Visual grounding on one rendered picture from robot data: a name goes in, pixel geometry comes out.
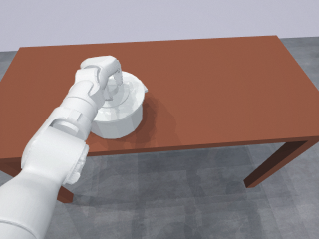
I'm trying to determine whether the table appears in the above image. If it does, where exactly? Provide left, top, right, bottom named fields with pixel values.
left=0, top=35, right=319, bottom=203

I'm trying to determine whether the knob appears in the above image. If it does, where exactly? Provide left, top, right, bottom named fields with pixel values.
left=107, top=78, right=119, bottom=96

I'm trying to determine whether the lid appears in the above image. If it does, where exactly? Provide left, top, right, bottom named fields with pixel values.
left=93, top=71, right=145, bottom=123

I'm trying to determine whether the pot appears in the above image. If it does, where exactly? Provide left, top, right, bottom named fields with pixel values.
left=91, top=82, right=148, bottom=139

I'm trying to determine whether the left robot hand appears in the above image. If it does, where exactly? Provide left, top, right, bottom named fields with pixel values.
left=80, top=56, right=123, bottom=102

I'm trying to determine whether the robot left upper arm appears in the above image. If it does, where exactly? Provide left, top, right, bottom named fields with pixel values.
left=0, top=126, right=89, bottom=239

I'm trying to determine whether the left robot forearm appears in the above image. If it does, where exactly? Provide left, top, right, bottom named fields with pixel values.
left=21, top=63, right=109, bottom=169

